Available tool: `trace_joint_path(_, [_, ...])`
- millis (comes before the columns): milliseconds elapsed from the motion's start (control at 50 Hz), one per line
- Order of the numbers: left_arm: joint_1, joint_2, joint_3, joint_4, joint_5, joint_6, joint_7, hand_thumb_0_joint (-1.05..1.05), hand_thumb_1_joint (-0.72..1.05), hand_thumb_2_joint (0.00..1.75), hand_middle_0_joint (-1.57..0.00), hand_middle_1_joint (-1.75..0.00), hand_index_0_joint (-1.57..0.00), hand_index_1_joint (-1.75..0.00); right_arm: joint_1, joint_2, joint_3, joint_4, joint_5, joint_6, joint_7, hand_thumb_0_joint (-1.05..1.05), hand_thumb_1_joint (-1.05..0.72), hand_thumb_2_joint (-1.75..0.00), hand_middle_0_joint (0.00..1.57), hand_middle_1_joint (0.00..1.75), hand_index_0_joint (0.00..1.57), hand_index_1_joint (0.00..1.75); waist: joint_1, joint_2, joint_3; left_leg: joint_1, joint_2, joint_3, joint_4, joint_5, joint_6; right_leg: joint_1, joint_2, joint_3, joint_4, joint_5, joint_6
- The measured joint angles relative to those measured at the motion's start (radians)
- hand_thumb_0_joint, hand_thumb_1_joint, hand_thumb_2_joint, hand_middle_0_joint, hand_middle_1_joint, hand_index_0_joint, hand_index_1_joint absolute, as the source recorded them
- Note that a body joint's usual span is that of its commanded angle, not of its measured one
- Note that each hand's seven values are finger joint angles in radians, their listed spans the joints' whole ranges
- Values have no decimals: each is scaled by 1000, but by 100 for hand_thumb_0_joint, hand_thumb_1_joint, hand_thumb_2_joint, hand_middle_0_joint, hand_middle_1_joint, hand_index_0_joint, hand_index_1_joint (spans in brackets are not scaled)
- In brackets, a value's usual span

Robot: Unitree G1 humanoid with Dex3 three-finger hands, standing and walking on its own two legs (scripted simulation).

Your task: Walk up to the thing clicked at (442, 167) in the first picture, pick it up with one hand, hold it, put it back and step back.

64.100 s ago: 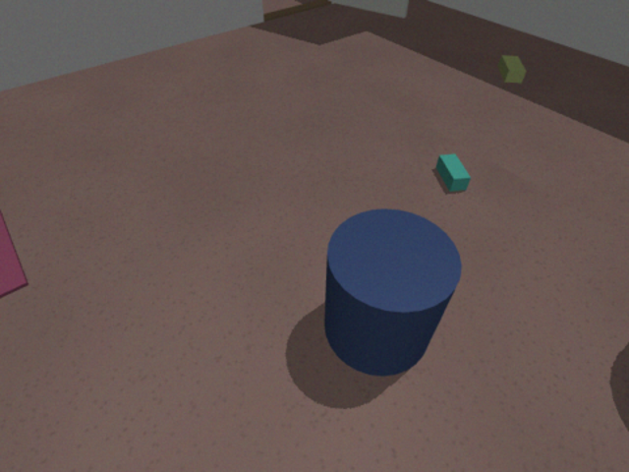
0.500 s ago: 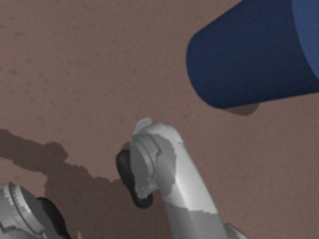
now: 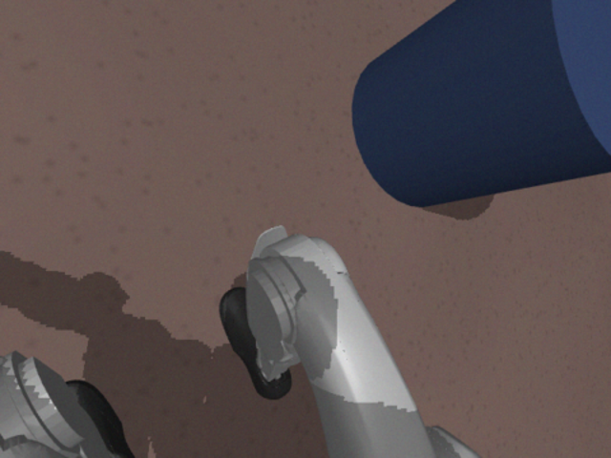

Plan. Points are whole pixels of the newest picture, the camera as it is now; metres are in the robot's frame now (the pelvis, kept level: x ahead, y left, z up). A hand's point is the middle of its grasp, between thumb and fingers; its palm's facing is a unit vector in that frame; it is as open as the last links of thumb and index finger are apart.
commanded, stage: close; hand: left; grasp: from above
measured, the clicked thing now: out of the picture +0.47 +0.35 -0.28
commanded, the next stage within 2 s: settle in 0.28 s
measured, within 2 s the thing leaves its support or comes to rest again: leaves its support in 0.76 s
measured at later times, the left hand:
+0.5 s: hand out of the picture +0.46 +0.34 -0.25, palm faces -0.32 -0.31 -0.89, open 11.7 cm
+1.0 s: hand out of the picture +0.47 +0.36 -0.18, palm faces -0.26 -0.29 -0.92, open 11.5 cm
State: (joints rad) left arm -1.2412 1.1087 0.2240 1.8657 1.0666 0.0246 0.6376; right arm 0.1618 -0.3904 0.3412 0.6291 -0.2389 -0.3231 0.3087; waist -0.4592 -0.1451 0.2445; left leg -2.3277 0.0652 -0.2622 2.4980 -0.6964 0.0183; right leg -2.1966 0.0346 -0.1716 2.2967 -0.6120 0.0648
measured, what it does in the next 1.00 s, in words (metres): stands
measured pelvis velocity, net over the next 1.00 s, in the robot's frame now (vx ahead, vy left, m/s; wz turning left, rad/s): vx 0.02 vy -0.01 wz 0.05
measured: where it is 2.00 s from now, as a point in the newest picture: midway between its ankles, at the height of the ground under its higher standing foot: (195, 409)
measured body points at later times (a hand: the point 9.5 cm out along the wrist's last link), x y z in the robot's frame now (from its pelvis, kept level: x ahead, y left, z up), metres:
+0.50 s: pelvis +0.00 +0.00 +0.00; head +0.30 +0.12 +0.32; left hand +0.48 +0.35 -0.20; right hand +0.01 -0.24 -0.03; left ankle +0.07 +0.13 -0.29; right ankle +0.13 -0.12 -0.29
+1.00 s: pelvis +0.02 -0.01 +0.01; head +0.28 +0.11 +0.36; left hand +0.48 +0.37 -0.13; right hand +0.07 -0.26 -0.05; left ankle +0.07 +0.13 -0.29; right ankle +0.13 -0.12 -0.29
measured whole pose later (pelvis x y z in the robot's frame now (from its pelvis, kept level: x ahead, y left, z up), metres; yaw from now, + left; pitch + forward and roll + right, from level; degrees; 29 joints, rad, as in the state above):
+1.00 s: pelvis +0.02 -0.01 +0.01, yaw +3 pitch +35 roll -12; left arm -1.07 0.82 0.18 1.48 0.97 0.20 0.47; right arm 0.19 -0.35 0.19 0.71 -0.15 -0.26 0.32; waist -0.34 -0.04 0.02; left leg -2.33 0.07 -0.20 2.43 -0.73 0.00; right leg -2.24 0.02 -0.13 2.29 -0.66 0.04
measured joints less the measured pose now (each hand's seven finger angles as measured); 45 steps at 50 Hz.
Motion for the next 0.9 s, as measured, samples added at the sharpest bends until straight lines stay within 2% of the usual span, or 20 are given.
trace_joint_path(360, [-1, -5, -19, -6, -12, 11, -6, 0, -27, 78, -45, -87, -48, -83, 13, 4, 4, 4, 2, 6, -4, 0, -90, -90, 20, 30, 20, 30, -2, -1, -11, 3, -2, -3, -5, -4, -1, 6, -1, -3, -7, -4, 0])
trace_joint_path(560, [10, -17, -9, -35, -15, 19, -24, 1, -27, 77, -47, -86, -50, -81, 15, 9, -4, 5, 6, 9, -3, 0, -91, -90, 20, 30, 20, 30, 2, 6, -11, 0, -3, 4, -10, -1, 1, 3, -3, 2, -9, -4, -1])
trace_joint_path(640, [22, -32, 9, -68, -15, 33, -35, 1, -27, 76, -48, -85, -51, -80, 23, 15, -14, 10, 10, 11, 2, 0, -92, -90, 20, 30, 20, 30, 8, 7, -21, -2, -3, 6, -14, -2, -3, -3, -4, 3, -8, -5, -4])
trace_joint_path(760, [59, -87, 11, -166, -34, 60, -67, 0, -25, 74, -49, -83, -52, -77, 37, 23, -41, 24, 23, 19, 7, 0, -92, -90, 20, 30, 20, 30, 32, 16, -51, -6, -2, 12, -26, -5, -10, -15, -7, 7, -12, -10, -11])
trace_joint_path(840, [106, -153, 14, -279, -48, 82, -90, 0, -24, 72, -50, -80, -53, -75, 46, 31, -72, 44, 42, 26, 12, 0, -92, -90, 20, 30, 20, 30, 57, 36, -99, -9, -2, 25, -40, -14, -17, -28, -11, 17, -13, -23, -20])
trace_joint_path(900, [141, -207, -3, -346, -68, 112, -110, 0, -23, 70, -51, -78, -54, -73, 47, 36, -101, 60, 62, 42, 16, 0, -91, -90, 20, 30, 20, 30, 80, 60, -154, -10, 0, 36, -50, -25, -21, -38, -14, 25, -12, -36, -25])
